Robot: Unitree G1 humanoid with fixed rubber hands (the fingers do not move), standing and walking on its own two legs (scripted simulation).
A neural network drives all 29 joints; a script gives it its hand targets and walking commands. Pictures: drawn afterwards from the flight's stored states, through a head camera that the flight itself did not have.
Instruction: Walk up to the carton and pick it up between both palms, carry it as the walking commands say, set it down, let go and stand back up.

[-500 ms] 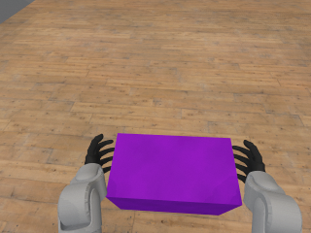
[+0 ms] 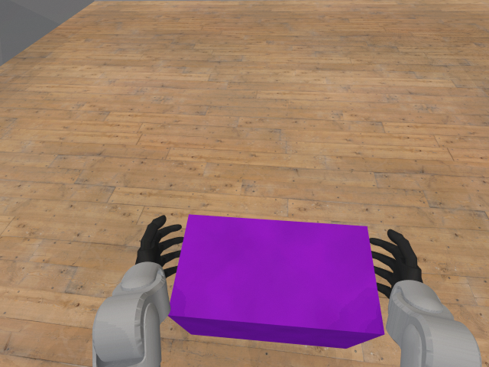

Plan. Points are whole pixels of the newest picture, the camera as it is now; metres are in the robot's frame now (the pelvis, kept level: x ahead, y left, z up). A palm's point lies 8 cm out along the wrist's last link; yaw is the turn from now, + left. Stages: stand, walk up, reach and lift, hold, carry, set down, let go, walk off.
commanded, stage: carry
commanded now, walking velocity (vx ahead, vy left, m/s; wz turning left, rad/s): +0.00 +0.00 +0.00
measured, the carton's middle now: (271, 285) +0.27 +0.00 +0.00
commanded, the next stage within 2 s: none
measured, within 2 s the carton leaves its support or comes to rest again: neither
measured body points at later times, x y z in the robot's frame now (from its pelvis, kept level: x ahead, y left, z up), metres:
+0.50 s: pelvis +0.14 -0.02 +0.00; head +0.16 -0.03 +0.45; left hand +0.42 +0.13 +0.05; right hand +0.38 -0.21 +0.04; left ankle +0.02 +0.09 -0.73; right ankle +0.02 -0.11 -0.72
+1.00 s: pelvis +0.30 -0.03 -0.01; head +0.33 -0.05 +0.43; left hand +0.56 +0.11 +0.05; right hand +0.51 -0.23 +0.04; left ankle +0.23 +0.06 -0.75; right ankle +0.25 -0.12 -0.74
